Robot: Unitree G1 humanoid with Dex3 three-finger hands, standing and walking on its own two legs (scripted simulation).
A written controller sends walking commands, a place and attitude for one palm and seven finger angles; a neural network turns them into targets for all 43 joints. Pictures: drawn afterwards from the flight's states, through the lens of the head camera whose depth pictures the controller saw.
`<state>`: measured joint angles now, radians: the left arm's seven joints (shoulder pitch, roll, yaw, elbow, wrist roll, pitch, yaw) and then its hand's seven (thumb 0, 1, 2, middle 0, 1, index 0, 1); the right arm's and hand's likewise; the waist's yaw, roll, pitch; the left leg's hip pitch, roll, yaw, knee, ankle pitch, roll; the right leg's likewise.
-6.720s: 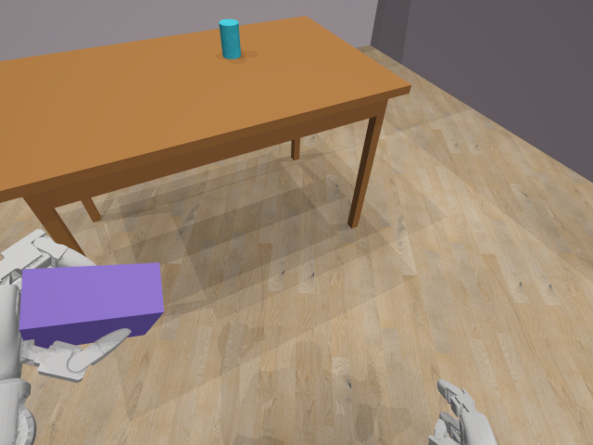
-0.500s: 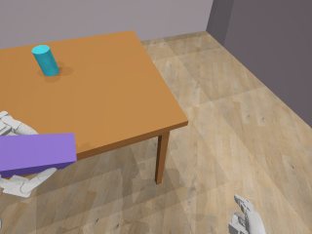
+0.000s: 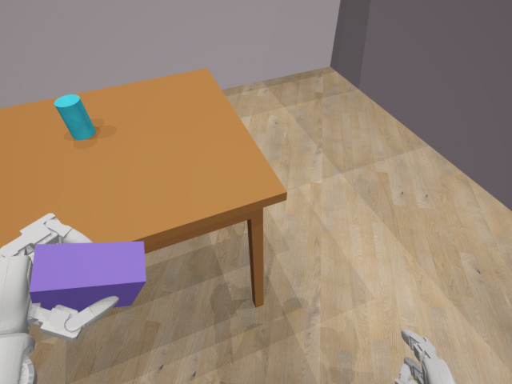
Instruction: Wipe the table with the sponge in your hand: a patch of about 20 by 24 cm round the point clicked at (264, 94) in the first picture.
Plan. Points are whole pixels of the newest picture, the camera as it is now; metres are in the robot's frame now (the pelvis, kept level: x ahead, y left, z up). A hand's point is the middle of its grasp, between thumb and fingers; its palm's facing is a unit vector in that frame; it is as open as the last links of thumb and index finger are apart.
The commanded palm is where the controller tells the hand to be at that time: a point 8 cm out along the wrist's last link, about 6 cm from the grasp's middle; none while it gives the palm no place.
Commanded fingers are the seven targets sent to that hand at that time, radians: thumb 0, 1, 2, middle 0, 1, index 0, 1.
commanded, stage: come to a stop and stand still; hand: left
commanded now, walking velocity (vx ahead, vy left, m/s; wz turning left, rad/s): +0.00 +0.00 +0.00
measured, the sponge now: (105, 277) +0.22 +0.21 +0.12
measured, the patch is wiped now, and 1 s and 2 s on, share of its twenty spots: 0.00 0.00 0.00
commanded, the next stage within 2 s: look again from close up in 0.94 s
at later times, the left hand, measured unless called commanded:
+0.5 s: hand (47, 261) +0.23 +0.28 +0.14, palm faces +0.36 -0.85 -0.39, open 9.5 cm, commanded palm +0.17 +0.31 +0.18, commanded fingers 0.00 0.10 1.30 -1.20 -1.60 -1.20 -1.60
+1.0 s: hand (36, 241) +0.25 +0.30 +0.15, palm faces +0.38 -0.85 -0.36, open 9.5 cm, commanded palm +0.19 +0.33 +0.18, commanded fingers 0.00 0.10 1.30 -1.20 -1.60 -1.20 -1.60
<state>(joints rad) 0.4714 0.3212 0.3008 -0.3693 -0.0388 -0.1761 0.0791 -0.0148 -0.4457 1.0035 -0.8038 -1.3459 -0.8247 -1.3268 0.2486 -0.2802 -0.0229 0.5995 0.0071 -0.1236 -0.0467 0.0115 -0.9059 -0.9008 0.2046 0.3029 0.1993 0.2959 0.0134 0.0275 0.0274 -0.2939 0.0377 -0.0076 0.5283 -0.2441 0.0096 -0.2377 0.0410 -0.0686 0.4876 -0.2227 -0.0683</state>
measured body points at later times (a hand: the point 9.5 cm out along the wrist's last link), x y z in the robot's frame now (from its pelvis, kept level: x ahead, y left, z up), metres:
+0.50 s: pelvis +0.02 +0.02 +0.01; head +0.03 +0.04 +0.46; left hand +0.20 +0.32 +0.16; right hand +0.19 -0.18 -0.07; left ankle +0.03 +0.13 -0.74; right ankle +0.03 -0.07 -0.74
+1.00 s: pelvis +0.03 +0.05 +0.01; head +0.05 +0.07 +0.46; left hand +0.22 +0.34 +0.17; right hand +0.23 -0.17 -0.06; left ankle +0.03 +0.13 -0.74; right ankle +0.03 -0.07 -0.74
